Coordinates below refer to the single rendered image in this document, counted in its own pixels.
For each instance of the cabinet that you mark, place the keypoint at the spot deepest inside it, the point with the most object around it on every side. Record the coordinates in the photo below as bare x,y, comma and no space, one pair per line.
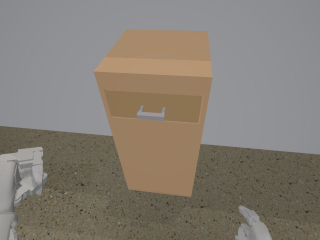
158,156

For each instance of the robot left hand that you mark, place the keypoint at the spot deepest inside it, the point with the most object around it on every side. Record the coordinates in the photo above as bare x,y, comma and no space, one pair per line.
26,164

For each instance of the drawer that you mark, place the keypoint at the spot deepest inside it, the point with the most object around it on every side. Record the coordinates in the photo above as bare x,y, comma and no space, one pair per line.
178,107

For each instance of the robot right hand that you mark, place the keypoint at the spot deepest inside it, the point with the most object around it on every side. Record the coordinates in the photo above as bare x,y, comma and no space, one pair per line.
257,231

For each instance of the handle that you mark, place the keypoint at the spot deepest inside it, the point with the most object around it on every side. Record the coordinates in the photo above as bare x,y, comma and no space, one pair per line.
151,115

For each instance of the robot left forearm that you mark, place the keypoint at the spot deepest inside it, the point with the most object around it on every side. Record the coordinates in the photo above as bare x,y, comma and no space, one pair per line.
8,222

